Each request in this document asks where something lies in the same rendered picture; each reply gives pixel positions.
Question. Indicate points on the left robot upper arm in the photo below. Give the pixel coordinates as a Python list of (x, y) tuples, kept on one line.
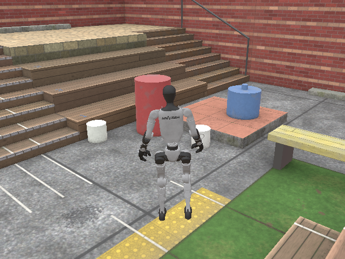
[(151, 123)]

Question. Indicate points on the left robot forearm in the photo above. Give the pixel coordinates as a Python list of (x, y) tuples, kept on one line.
[(144, 143)]

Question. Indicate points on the right robot forearm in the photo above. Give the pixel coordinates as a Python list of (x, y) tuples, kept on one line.
[(197, 138)]

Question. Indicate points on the humanoid robot torso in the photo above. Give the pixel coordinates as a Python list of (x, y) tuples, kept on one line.
[(171, 128)]

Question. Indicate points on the right robot upper arm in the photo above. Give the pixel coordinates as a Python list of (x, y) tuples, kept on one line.
[(190, 120)]

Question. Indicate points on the robot right hand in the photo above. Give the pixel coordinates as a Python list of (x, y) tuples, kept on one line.
[(200, 147)]

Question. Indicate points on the robot left hand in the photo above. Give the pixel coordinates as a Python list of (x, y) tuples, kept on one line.
[(144, 153)]

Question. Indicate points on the robot right thigh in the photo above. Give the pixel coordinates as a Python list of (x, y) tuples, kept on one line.
[(185, 157)]

